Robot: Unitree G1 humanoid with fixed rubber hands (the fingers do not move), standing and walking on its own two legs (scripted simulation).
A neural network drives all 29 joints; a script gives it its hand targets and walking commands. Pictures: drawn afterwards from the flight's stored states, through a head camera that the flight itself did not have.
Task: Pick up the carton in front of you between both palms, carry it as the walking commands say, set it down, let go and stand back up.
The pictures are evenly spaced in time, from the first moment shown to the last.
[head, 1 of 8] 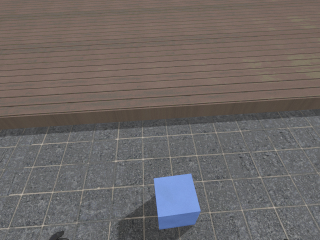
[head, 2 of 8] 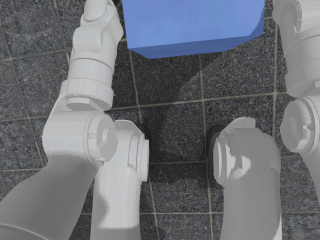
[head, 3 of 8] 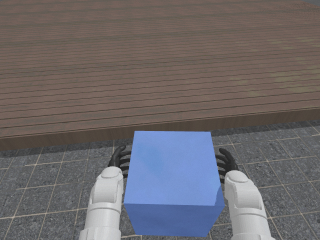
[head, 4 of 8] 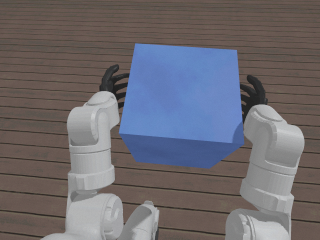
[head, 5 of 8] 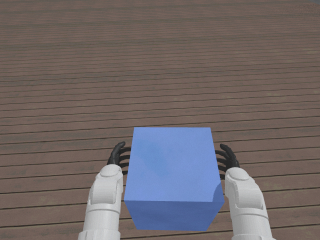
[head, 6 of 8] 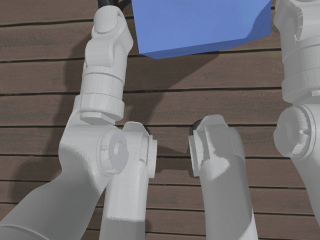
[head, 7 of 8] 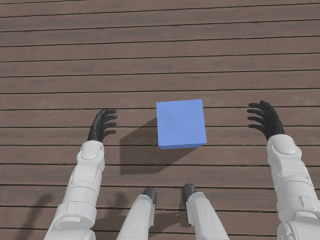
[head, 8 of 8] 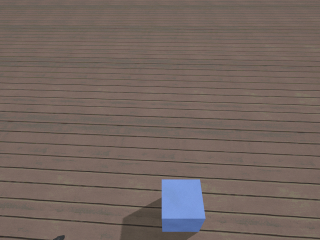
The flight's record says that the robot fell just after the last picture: no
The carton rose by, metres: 0.91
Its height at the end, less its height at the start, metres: +0.14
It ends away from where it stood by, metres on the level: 2.20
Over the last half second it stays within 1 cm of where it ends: yes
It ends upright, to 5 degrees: yes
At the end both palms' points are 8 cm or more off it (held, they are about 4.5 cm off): yes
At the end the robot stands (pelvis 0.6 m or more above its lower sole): yes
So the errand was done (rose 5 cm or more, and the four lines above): yes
